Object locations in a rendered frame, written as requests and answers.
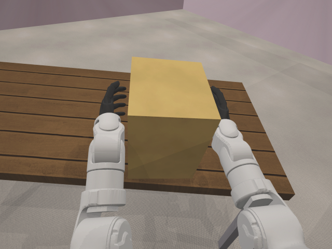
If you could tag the right robot upper arm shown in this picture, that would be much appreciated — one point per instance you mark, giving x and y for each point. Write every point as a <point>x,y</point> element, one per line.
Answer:
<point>269,227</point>

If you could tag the robot right forearm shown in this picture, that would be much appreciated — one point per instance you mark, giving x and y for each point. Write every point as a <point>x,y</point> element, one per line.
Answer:
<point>248,184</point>

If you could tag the table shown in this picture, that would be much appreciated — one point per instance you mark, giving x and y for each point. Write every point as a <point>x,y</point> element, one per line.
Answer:
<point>47,115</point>

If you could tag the robot left forearm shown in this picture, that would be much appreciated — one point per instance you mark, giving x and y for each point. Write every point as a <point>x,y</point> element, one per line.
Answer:
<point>105,169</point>

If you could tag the left robot upper arm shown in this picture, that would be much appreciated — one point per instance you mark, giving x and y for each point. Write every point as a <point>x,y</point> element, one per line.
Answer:
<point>103,233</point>

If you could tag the robot right hand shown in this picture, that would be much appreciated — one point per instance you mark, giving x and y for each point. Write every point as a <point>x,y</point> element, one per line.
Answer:
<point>220,103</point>

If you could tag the robot left hand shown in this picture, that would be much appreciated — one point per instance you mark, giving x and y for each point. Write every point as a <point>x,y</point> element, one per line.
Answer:
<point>107,105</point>

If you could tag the carton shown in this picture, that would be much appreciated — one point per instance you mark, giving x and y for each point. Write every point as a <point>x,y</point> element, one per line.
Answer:
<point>172,117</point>

